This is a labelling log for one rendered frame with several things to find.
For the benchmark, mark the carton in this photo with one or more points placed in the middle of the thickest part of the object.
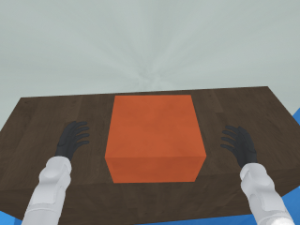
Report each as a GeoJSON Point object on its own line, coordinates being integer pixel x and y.
{"type": "Point", "coordinates": [154, 139]}

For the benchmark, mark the robot right hand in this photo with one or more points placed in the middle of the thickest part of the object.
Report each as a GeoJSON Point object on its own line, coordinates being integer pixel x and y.
{"type": "Point", "coordinates": [243, 149]}

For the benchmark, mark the robot left hand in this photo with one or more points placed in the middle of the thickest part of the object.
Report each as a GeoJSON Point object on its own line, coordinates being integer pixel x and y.
{"type": "Point", "coordinates": [68, 144]}

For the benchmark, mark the robot left forearm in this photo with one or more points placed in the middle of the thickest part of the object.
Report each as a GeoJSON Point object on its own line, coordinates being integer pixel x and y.
{"type": "Point", "coordinates": [46, 204]}

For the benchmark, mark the pedestal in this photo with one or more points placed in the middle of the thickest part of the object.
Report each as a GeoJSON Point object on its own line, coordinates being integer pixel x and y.
{"type": "Point", "coordinates": [30, 136]}

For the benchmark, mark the robot right forearm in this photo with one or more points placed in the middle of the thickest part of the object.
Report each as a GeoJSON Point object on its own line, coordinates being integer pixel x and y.
{"type": "Point", "coordinates": [264, 202]}

